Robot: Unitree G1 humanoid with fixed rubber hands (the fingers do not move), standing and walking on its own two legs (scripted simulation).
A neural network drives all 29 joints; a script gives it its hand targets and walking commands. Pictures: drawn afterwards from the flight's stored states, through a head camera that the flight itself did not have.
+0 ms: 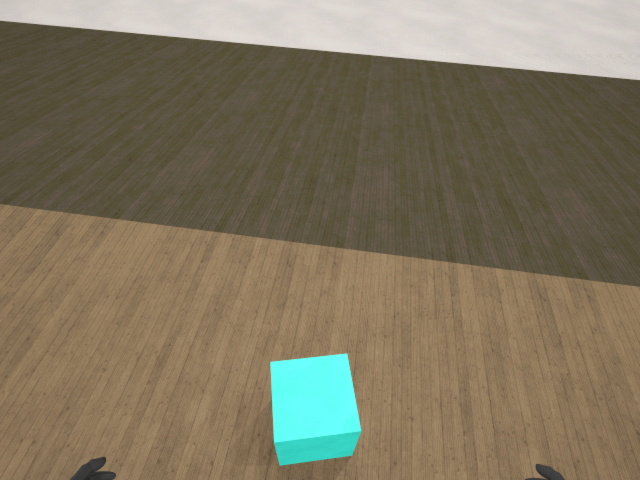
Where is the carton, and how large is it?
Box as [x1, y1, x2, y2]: [270, 354, 360, 464]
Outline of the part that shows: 346,354 270,362 274,444 279,464 287,464 352,454 360,432 360,427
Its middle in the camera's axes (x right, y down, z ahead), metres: -0.02 +0.47 +1.09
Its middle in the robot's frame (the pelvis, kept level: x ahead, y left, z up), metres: +0.41 +0.01 -0.66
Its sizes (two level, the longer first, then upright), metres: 0.210 0.200 0.250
